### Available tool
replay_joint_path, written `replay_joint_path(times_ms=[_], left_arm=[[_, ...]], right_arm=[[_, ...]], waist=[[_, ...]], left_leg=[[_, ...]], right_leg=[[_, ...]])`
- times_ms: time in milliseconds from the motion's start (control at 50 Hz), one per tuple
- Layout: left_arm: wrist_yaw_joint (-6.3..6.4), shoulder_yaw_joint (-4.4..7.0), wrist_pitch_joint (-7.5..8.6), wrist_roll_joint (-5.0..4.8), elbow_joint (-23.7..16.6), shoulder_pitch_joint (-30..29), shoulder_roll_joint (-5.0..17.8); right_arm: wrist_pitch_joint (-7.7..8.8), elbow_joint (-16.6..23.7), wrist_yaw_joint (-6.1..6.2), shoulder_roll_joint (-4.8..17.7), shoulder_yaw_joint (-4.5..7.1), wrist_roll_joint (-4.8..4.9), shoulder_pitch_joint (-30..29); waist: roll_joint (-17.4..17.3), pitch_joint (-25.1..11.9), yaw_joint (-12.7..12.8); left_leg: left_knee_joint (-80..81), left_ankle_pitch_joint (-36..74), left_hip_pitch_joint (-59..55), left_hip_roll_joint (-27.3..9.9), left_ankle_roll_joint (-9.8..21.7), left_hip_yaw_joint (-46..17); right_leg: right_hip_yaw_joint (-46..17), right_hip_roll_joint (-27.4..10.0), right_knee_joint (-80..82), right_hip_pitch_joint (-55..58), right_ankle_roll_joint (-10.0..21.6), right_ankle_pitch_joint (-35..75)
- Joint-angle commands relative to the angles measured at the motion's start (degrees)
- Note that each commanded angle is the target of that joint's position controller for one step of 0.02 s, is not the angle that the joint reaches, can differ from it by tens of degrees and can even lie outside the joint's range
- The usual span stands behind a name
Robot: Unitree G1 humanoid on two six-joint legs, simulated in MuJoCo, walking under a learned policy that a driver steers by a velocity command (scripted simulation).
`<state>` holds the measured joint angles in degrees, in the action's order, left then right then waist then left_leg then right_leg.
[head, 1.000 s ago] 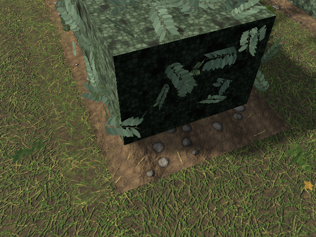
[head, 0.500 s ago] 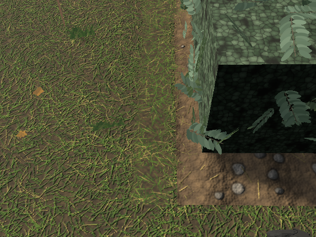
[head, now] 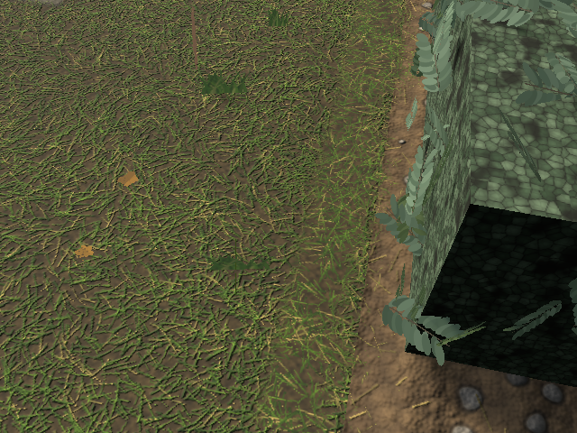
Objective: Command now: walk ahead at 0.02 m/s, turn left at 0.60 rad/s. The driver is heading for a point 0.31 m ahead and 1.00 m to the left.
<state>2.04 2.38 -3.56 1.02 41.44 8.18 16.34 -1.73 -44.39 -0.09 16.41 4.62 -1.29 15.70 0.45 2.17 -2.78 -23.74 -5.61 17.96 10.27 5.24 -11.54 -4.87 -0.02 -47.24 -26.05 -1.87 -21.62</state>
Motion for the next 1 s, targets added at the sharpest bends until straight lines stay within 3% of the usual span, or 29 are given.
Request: replay_joint_path(times_ms=[20, 60, 100, 120, 140, 160, 180, 200, 220, 240, 280, 380, 460, 540, 560, 580, 600, 620, 640, 660, 680, 700, 720, 780, 940, 1000], left_arm=[[0.45, 1.04, 1.51, -0.79, -4.16, -0.33, 4.99], [0.71, 0.89, 2.14, -1.34, -3.84, 1.89, 5.21], [1.35, 0.84, 2.83, -1.13, -2.58, 6.48, 5.27], [1.85, 1.47, 3.17, -0.26, -2.68, 6.59, 8.36], [1.95, 2.27, 2.91, 0.39, -4.75, 3.56, 13.49], [1.44, 2.6, 2.31, 0.75, -5.28, 0.88, 14.11], [1.0, 1.7, 2.35, 0.45, -5.11, 1.34, 10.41], [0.53, 0.95, 2.46, 0.11, -5.15, -0.92, 7.58], [0.42, 0.76, 2.46, 0.22, -5.6, -2.34, 6.79], [0.65, 0.76, 2.47, 0.38, -5.98, -2.54, 6.89], [0.59, 0.87, 2.51, 0.44, -5.36, 0.59, 6.93], [0.24, 1.98, 2.71, 0.36, -3.16, 6.85, 8.63], [-0.56, 2.56, 2.83, 0.4, -2.68, 6.38, 9.64], [-1.24, 3.2, 2.41, 0.32, -1.84, 5.97, 11.32], [-1.28, 3.24, 2.19, -0.14, -1.68, 5.49, 11.45], [-1.31, 3.23, 1.98, -0.56, -1.28, 5.49, 11.25], [-1.51, 2.84, 1.8, -0.36, -1.18, 7.99, 9.48], [-1.78, 1.18, 1.48, 0.62, -6.16, 5.98, 4.0], [-1.01, 1.78, 0.69, 1.09, -6.28, 2.19, 7.53], [-1.34, 2.07, 0.44, 0.62, -6.13, 1.32, 8.13], [-1.88, 2.45, 0.88, 0.36, -5.56, 0.78, 8.97], [-2.43, 2.79, 1.41, 0.8, -5.25, 0.68, 9.54], [-2.88, 2.81, 1.69, 1.49, -4.18, 2.06, 9.6], [-3.65, 2.51, 2.34, 1.58, -3.23, 2.53, 7.86], [-3.63, 1.83, 3.88, 0.74, -5.91, -6.62, 5.96], [-3.45, 1.68, 4.6, 0.22, -6.86, -7.18, 6.16]], right_arm=[[0.4, 2.83, -0.1, 9.65, 2.52, -0.4, 0.55], [0.16, 2.75, -0.33, 9.71, 2.63, -0.25, -0.43], [-0.12, 2.85, -0.24, 9.14, 2.47, 0.58, -2.61], [-0.04, 3.27, 0.18, 7.15, 1.95, 1.29, -2.05], [0.17, 4.17, 0.41, 3.44, 1.15, 1.86, 0.74], [0.05, 3.56, 0.57, 9.05, 2.52, -0.27, -0.15], [-0.07, 3.5, 0.18, 10.21, 2.96, -1.08, -0.99], [-0.47, 2.48, -0.41, 9.6, 2.95, -0.97, 0.16], [-1.04, 1.64, -1.03, 8.99, 2.83, -0.66, 1.51], [-1.46, 1.13, -1.52, 8.65, 2.71, -0.41, 2.52], [-1.77, 1.58, -1.89, 8.12, 2.23, 0.13, 0.68], [-2.29, 3.68, -2.49, 6.44, 0.98, 0.67, -5.03], [-2.5, 5.22, -2.76, 4.72, -0.18, 0.95, -7.29], [-2.01, 6.14, -2.46, 5.16, -0.36, 1.37, -7.39], [-1.65, 5.96, -2.23, 5.09, -0.36, 0.97, -6.2], [-1.03, 5.42, -1.72, 5.49, -0.27, 0.23, -4.31], [-0.24, 5.34, -1.06, 9.46, 0.68, -0.74, -2.67], [0.03, 6.29, -0.77, 18.08, 2.52, 0.48, -0.92], [0.03, 4.17, -0.95, 16.86, 3.12, 1.08, 5.75], [-0.14, 3.42, -0.88, 13.35, 1.93, 0.86, 4.03], [-0.44, 3.64, -0.73, 10.17, 0.97, 0.76, 0.29], [-0.43, 4.12, -0.31, 8.92, 0.42, 0.82, -2.28], [-0.07, 4.16, -0.01, 8.22, 0.12, 0.73, -2.54], [1.58, 2.87, -0.5, 9.32, 0.41, 0.68, 0.38], [3.35, 0.42, -0.52, 10.86, 1.15, 0.19, 7.03], [3.92, 0.64, -0.51, 11.41, 1.46, 0.01, 6.69]], waist=[[-7.6, -5.05, 0.72], [-8.15, -5.26, 1.82], [-7.12, -4.81, 4.82], [-1.76, -4.85, 4.37], [10.28, -5.89, 2.21], [8.52, -1.97, 2.69], [5.72, -1.12, 2.01], [4.41, 0.1, 0.45], [5.75, -0.2, -0.22], [7.53, -0.86, -0.21], [7.13, -1.66, 1.63], [8.62, -2.76, 5.1], [9.85, -3.23, 5.25], [11.11, -4.04, 4.87], [10.16, -4.35, 3.58], [7.29, -4.89, 1.76], [-3.06, -6.22, 1.01], [-17.24, -6.11, 1.96], [-10.3, -8.61, -3.31], [-8.74, -3.82, -1.36], [-7.84, 0.51, 0.07], [-9.83, 2.38, 1.04], [-10.66, 2.45, 1.42], [-6.17, 0.59, 1.78], [-6.52, 2.46, -1.63], [-6.87, 2.17, -1.03]], left_leg=[[5.36, -0.36, -8.33, -15.89, 6.88, -21.2], [4.41, 3.72, -7.2, -15.26, 5.91, -22.69], [2.41, -0.53, -2.04, -11.96, 2.2, -21.53], [-2.63, -10.17, 3.72, -7.81, -1.38, -17.31], [-16.24, -22.83, 11.8, 1.1, -4.75, -4.85], [-27.73, -26.64, 15.1, 1.17, -5.43, 2.23], [-34.21, -24.55, 12.25, -1.92, -5.83, 1.64], [-38.02, -21.4, 11.38, -2.52, -6.08, 1.84], [-41.69, -18.99, 11.53, -2.51, -6.55, 2.63], [-44.62, -18.36, 12.53, -2.52, -7.16, 3.95], [-44.53, -18.21, 14.18, -3.3, -8.38, 5.8], [-35.41, -19.16, 15.32, -6.05, -9.23, 8.49], [-25.03, -20.21, 7.66, -7.96, -7.61, 11.79], [-13.96, -19.21, -0.49, -7.37, -5.2, 14.89], [-8.15, -15.6, -3.88, -7.04, -4.36, 15.1], [0.27, -7.94, -9.31, -7.01, -3.42, 14.02], [7.81, -4.14, -17.07, -14.12, -1.56, 1.8], [7.5, 11.52, -21.86, -30.68, 6.96, -21.56], [6.52, 5.5, -21.22, -31.12, 13.3, -21.0], [8.42, -7.88, -18.94, -27.75, 12.82, -17.51], [11.56, -21.5, -14.95, -23.55, 10.28, -14.51], [13.75, -26.09, -13.81, -20.34, 8.36, -13.22], [14.56, -23.67, -13.53, -18.57, 8.05, -12.05], [14.47, -18.58, -14.5, -17.67, 8.52, -11.45], [12.76, -17.36, -12.6, -17.83, 9.99, -15.45], [10.25, -15.08, -9.6, -17.63, 9.1, -17.7]], right_leg=[[0.07, 2.37, 4.67, 0.29, 1.1, -2.88], [0.24, 3.52, 10.95, 5.71, 2.15, -2.88], [1.02, 3.16, 25.49, 16.22, 3.06, 4.66], [-4.71, -3.88, 31.95, 22.08, 4.42, 4.44], [-20.61, -19.23, 35.97, 26.0, 9.48, 2.16], [-23.3, -23.54, 35.58, 17.12, 14.87, 8.67], [-19.73, -21.98, 34.11, 13.97, 15.88, 15.53], [-12.95, -17.64, 32.74, 12.76, 14.18, 19.38], [-7.82, -14.16, 31.36, 13.87, 12.48, 22.62], [-4.84, -12.72, 30.12, 15.56, 11.96, 27.6], [-1.75, -12.27, 28.34, 19.44, 12.32, 35.0], [-0.06, -14.86, 26.05, 27.25, 13.82, 40.32], [2.81, -16.29, 24.95, 24.32, 13.74, 40.74], [5.12, -16.91, 21.57, 21.61, 12.01, 39.9], [6.39, -16.61, 19.0, 20.07, 10.59, 37.36], [8.44, -15.88, 14.66, 16.61, 7.8, 32.08], [12.29, -12.67, 3.7, 8.27, 3.95, 19.22], [14.53, -1.86, -7.35, -8.63, -0.07, -16.01], [5.28, -1.97, -13.94, -9.38, 0.34, -17.07], [3.68, -3.36, -14.89, -12.05, 0.91, -12.43], [3.09, -4.31, -12.23, -12.25, 1.31, -6.46], [3.5, -4.24, -10.11, -12.2, 1.05, -2.49], [3.92, -3.89, -9.74, -11.08, 0.52, 0.55], [4.16, -3.02, -7.36, -10.25, -0.3, 4.58], [3.61, -1.66, 6.51, -9.5, -1.54, 7.78], [3.0, -0.47, 11.28, -2.95, -0.54, 6.96]])
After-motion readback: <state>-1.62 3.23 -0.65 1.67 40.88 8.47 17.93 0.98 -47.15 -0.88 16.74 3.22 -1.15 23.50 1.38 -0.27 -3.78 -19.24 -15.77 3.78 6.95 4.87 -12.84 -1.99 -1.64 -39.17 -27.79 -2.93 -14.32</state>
